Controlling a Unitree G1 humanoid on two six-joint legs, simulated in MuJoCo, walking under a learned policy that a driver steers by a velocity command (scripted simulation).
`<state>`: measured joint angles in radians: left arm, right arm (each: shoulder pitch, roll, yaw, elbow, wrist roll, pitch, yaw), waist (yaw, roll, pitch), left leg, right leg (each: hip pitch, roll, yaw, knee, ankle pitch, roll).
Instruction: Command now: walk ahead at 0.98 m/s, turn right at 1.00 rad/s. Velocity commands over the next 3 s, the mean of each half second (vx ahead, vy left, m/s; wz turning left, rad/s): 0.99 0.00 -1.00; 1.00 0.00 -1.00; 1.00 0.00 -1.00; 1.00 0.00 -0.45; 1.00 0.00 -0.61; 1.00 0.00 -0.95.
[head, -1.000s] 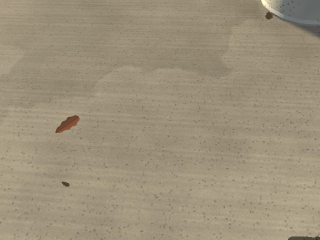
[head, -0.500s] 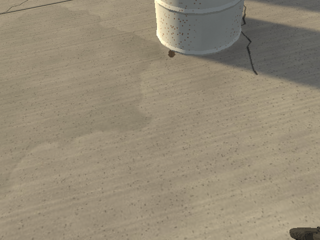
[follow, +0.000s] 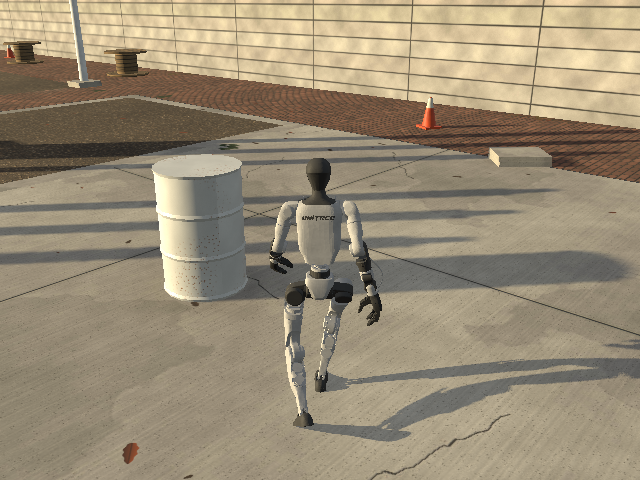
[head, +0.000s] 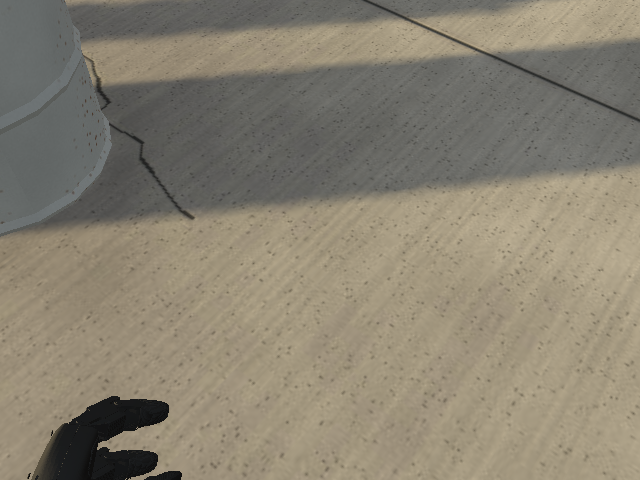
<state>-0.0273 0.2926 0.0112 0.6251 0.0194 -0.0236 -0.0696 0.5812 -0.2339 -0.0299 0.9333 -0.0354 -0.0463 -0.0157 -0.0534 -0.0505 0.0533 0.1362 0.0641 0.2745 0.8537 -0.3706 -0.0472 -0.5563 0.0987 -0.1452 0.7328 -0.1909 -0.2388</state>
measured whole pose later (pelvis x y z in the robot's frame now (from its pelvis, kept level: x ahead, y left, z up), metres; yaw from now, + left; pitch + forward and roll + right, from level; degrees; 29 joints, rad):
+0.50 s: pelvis +0.47 +0.00 +0.04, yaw -29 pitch +1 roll +2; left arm 0.26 0.39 0.07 0.78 0.03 -0.04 -0.03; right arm 0.23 -0.30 -0.04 0.69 -0.06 -0.05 -0.02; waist 0.02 -0.04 0.04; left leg -0.32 0.05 0.09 0.58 -0.28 -0.03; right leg -0.41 0.07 0.05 1.33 -0.30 -0.12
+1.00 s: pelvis +0.85 -0.27 +0.03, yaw -58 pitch +0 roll -2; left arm 0.41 0.33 0.06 0.83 0.02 -0.03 0.00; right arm 0.12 -0.24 0.01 0.62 -0.06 -0.05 0.00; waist 0.03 -0.01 0.06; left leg -0.61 0.14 -0.10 1.18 -0.42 -0.07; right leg -0.18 0.26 0.06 0.48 -0.29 -0.20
